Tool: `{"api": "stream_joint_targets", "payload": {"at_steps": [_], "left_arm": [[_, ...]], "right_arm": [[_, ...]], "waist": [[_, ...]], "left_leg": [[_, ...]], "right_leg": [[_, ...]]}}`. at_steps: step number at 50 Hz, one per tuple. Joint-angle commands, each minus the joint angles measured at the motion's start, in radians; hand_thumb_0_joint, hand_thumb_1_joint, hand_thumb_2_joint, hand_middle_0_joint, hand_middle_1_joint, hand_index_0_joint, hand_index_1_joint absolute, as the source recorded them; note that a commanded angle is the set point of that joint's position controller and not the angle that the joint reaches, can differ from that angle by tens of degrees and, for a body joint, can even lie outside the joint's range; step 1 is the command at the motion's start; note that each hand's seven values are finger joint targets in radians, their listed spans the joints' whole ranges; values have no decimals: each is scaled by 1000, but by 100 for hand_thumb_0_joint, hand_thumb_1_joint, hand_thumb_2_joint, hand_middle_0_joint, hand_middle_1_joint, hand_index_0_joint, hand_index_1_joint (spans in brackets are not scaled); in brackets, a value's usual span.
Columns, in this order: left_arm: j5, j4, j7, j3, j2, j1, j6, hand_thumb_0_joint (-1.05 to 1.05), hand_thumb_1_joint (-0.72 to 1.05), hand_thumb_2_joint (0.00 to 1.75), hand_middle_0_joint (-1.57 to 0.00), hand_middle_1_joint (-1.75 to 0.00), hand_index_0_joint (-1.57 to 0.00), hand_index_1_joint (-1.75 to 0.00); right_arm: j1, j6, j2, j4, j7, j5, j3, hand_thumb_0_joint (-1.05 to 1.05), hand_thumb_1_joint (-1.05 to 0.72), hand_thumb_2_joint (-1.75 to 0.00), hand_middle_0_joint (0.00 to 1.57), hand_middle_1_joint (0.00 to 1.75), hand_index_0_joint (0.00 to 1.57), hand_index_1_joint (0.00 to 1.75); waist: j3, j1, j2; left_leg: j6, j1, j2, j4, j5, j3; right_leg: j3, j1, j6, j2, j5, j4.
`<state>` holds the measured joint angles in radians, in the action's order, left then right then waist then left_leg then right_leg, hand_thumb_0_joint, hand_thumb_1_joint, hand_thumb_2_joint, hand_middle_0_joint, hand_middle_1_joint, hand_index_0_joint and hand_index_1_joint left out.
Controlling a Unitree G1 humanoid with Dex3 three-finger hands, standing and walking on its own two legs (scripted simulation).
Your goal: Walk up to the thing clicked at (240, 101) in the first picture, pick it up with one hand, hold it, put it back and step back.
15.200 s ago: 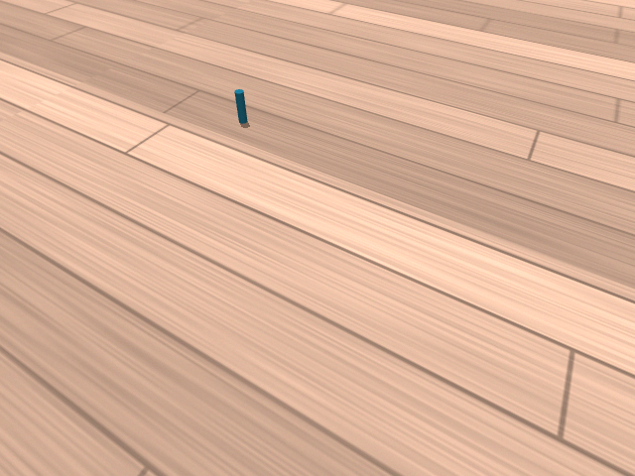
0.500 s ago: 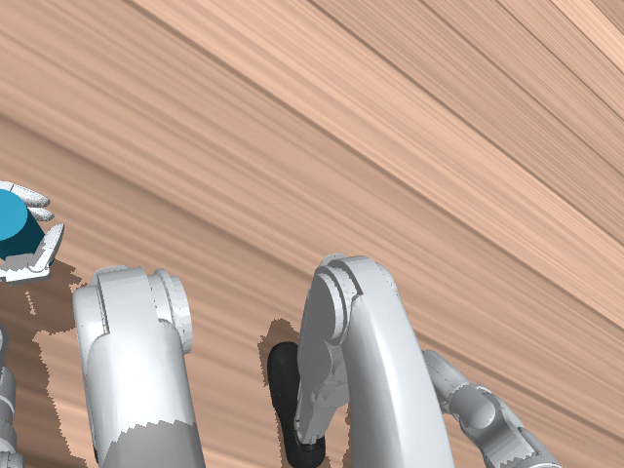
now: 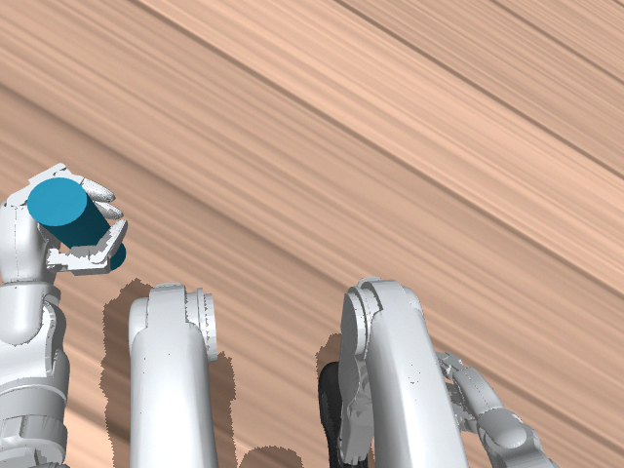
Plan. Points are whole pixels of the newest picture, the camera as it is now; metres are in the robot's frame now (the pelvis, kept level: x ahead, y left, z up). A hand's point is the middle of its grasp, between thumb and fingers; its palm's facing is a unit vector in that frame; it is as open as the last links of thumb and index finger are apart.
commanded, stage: settle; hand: left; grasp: from the side
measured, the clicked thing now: (86, 232) +0.38 +0.27 -0.07
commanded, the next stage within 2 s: lift in 0.76 s
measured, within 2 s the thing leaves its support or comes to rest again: neither
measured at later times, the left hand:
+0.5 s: hand (82, 209) +0.38 +0.25 +0.00, palm faces +0.16 -0.99 -0.05, open 6.6 cm
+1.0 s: hand (76, 194) +0.39 +0.25 +0.03, palm faces +0.15 -0.99 -0.04, open 6.6 cm
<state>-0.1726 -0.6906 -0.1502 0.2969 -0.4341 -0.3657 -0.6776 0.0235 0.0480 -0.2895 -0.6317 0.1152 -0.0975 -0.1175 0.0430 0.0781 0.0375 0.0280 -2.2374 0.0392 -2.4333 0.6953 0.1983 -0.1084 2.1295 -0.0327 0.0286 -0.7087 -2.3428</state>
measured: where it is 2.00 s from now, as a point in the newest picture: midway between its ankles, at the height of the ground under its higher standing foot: (270, 455)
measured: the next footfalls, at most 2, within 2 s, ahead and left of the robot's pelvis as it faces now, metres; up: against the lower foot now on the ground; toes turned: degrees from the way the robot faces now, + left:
none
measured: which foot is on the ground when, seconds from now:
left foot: down 0.00-1.00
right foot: down 0.00-1.00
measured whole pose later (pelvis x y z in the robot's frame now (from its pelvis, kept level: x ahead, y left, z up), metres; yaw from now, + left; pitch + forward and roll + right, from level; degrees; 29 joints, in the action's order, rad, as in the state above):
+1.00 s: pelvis +0.00 -0.01 +0.05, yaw +4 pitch +31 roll -5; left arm -0.17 -0.76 -0.26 0.35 -0.35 -0.46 -0.60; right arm -0.07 0.01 -0.27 -0.65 0.06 -0.05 -0.02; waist 0.14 0.07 0.01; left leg 0.03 -2.11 0.04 -2.24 0.68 0.11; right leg -0.05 2.05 -0.02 0.01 -0.71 -2.21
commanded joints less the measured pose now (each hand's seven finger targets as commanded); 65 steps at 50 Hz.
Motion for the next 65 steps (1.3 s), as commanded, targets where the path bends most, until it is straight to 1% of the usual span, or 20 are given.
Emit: {"api": "stream_joint_targets", "payload": {"at_steps": [1, 9, 21, 23, 26, 28, 33, 35, 40, 42, 45, 47, 52, 54, 56, 57, 60, 62, 64, 65], "left_arm": [[-21, 223, -21, 59, -172, -212, -49, 0, 39, 126, -133, -138, -131, -140], [-38, 229, -55, 90, -157, -230, -16, 0, 44, 128, -132, -137, -130, -139], [-29, 181, -74, 88, -113, -243, 5, 0, 44, 134, -137, -142, -136, -145], [-25, 241, -74, 92, -136, -312, 0, 0, 44, 134, -139, -143, -137, -145], [-18, 171, -82, 68, -97, -269, 13, 0, 44, 133, -137, -141, -135, -144], [-22, 202, -78, 100, -128, -307, 7, 0, 45, 134, -137, -141, -135, -144], [-20, 152, -89, 78, -95, -301, 11, 0, 47, 134, -137, -141, -135, -143], [-17, 179, -84, 109, -133, -334, 4, 0, 48, 134, -136, -141, -135, -143], [-20, 137, -94, 78, -88, -339, 2, 0, 47, 135, -135, -140, -133, -142], [-7, 149, -94, 102, -139, -351, -4, 0, 48, 134, -135, -140, -134, -142], [-17, 105, -102, 77, -85, -327, 0, 0, 41, 127, -135, -142, -136, -142], [-19, 140, -105, 117, -135, -333, -2, 0, 42, 125, -132, -138, -133, -138], [-35, 172, -129, 87, -104, -316, 23, 0, 44, 123, -129, -136, -130, -135], [-38, 225, -121, 112, -133, -320, 32, 0, 45, 123, -129, -136, -131, -135], [-45, 215, -119, 86, -90, -255, 51, 0, 48, 124, -128, -135, -130, -134], [-51, 302, -119, 90, -108, -312, 48, 0, 49, 124, -128, -136, -130, -134], [-51, 326, -112, 87, -111, -291, 73, 0, 48, 124, -129, -136, -131, -135], [-59, 303, -113, 58, -65, -229, 93, 0, 48, 125, -129, -137, -131, -135], [-63, 390, -102, 89, -114, -253, 100, 0, 48, 124, -129, -136, -131, -135], [-65, 390, -101, 75, -102, -222, 113, 0, 46, 123, -129, -136, -131, -135]], "right_arm": [[-63, -16, -221, 80, -33, 19, 103, 0, -89, -90, 20, 30, 20, 30], [-88, -25, -209, 92, -51, 33, 125, 0, -89, -90, 20, 30, 20, 30], [-109, -43, -203, 81, -67, 46, 152, 0, -89, -90, 20, 30, 20, 30], [-122, -46, -195, 75, -67, 43, 152, 0, -89, -90, 20, 30, 20, 30], [-122, -49, -193, 79, -68, 46, 157, 0, -89, -90, 20, 30, 20, 30], [-130, -51, -195, 75, -69, 46, 158, 0, -89, -90, 20, 30, 20, 30], [-133, -56, -194, 75, -72, 49, 161, 0, -88, -90, 20, 30, 20, 30], [-141, -55, -191, 79, -75, 49, 160, 0, -88, -90, 20, 30, 20, 30], [-150, -62, -185, 68, -74, 49, 160, 0, -88, -90, 20, 30, 20, 30], [-155, -61, -186, 64, -75, 46, 163, 0, -88, -90, 20, 30, 20, 30], [-152, -63, -178, 65, -73, 49, 160, 0, -91, -90, 20, 30, 20, 30], [-156, -66, -183, 60, -76, 49, 168, 0, -91, -90, 20, 30, 20, 30], [-165, -69, -181, 71, -84, 63, 174, 0, -90, -90, 20, 30, 20, 30], [-163, -70, -177, 87, -86, 68, 173, 0, -90, -90, 20, 30, 20, 30], [-166, -70, -176, 93, -89, 77, 176, 0, -90, -89, 20, 30, 20, 30], [-165, -71, -175, 94, -91, 79, 179, 0, -90, -89, 20, 30, 20, 30], [-166, -74, -172, 93, -98, 88, 181, 0, -90, -89, 20, 30, 20, 30], [-154, -76, -164, 109, -102, 94, 181, 0, -89, -89, 20, 30, 20, 30], [-167, -76, -160, 107, -106, 97, 182, 0, -89, -89, 20, 30, 20, 30], [-166, -76, -158, 111, -108, 101, 183, 0, -89, -89, 20, 30, 20, 30]], "waist": [[654, -6, -189], [699, -10, -152], [664, -14, -164], [693, -17, -181], [672, -7, -155], [692, -17, -163], [682, -11, -171], [709, -20, -177], [680, -1, -167], [708, -14, -168], [683, -6, -150], [730, -34, -164], [737, -21, -155], [755, -36, -152], [747, -29, -123], [775, -31, -149], [737, -30, -159], [709, -18, -137], [761, -41, -139], [751, -41, -133]], "left_leg": [[-47, 414, -10, 298, -106, -106], [-55, 428, -10, 318, -119, -124], [-51, 508, -10, 394, -115, -129], [-50, 514, -11, 396, -117, -135], [-54, 511, -13, 411, -99, -138], [-52, 529, -13, 418, -101, -136], [-49, 555, -14, 438, -109, -135], [-51, 560, -17, 442, -114, -138], [-51, 559, -17, 452, -99, -140], [-52, 568, -18, 451, -118, -146], [-52, 557, -17, 461, -103, -147], [-50, 589, -19, 469, -113, -153], [-54, 606, -20, 492, -124, -156], [-56, 605, -22, 512, -105, -157], [-57, 618, -21, 529, -113, -152], [-55, 640, -21, 537, -117, -150], [-53, 666, -18, 575, -101, -142], [-57, 654, -18, 592, -80, -143], [-56, 684, -17, 603, -111, -149], [-58, 693, -17, 615, -118, -149]], "right_leg": [[-37, -330, 64, 35, 192, 260], [-12, -376, 59, 27, 197, 303], [-6, -336, 73, 19, 170, 337], [1, -352, 74, 17, 172, 342], [3, -346, 72, 17, 152, 364], [3, -350, 74, 16, 151, 362], [3, -331, 78, 13, 153, 365], [6, -356, 77, 10, 158, 374], [7, -352, 76, 9, 143, 383], [14, -367, 74, 8, 156, 387], [14, -367, 74, 8, 139, 396], [23, -382, 77, 8, 143, 402], [31, -409, 75, 5, 155, 435], [35, -437, 74, 4, 134, 459], [34, -454, 72, 4, 140, 476], [36, -451, 75, 4, 145, 478], [37, -444, 77, 2, 133, 502], [41, -459, 73, 2, 114, 535], [59, -528, 69, -2, 137, 562], [63, -539, 67, -3, 139, 580]]}}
